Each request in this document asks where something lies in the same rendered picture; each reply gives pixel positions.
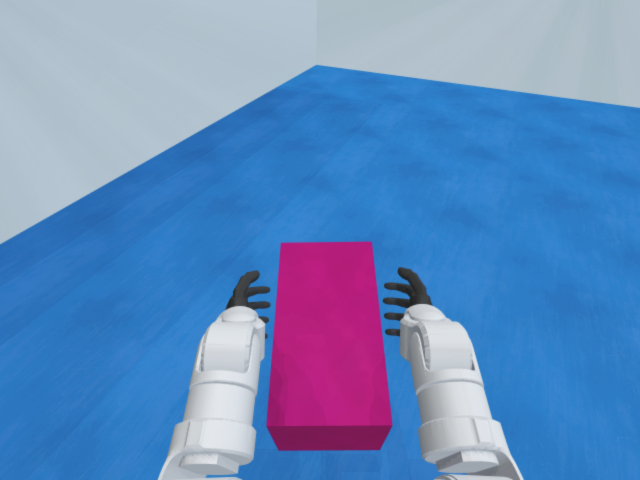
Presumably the carton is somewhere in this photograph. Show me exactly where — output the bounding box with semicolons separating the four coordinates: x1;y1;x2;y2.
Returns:
266;242;392;451

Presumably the right robot hand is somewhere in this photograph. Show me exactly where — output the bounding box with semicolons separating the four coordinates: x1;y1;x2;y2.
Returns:
383;267;433;336

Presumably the left robot hand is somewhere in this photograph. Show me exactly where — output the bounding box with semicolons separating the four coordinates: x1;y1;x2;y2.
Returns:
225;270;271;339

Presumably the left robot forearm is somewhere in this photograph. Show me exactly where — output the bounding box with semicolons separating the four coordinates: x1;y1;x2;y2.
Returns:
158;306;265;480

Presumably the right robot forearm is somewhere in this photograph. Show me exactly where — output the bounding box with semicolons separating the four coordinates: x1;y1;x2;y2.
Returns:
400;304;524;480

